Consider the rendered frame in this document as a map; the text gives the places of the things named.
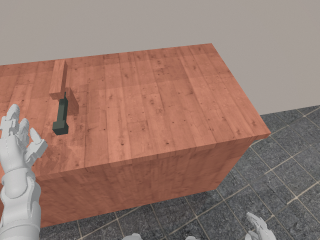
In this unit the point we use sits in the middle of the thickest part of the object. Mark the counter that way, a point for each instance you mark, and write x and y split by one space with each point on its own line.
143 127

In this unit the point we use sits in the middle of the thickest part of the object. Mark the robot right hand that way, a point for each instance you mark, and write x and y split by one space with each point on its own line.
260 227

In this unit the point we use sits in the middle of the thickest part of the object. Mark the left robot forearm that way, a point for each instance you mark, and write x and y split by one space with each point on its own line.
21 217

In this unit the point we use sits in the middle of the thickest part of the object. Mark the robot left shin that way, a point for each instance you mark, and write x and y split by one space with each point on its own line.
136 234

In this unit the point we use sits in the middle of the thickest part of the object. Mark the robot left hand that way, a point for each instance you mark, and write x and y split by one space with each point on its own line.
14 139

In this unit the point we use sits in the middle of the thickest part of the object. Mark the tap lever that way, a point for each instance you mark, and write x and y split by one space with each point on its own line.
60 127

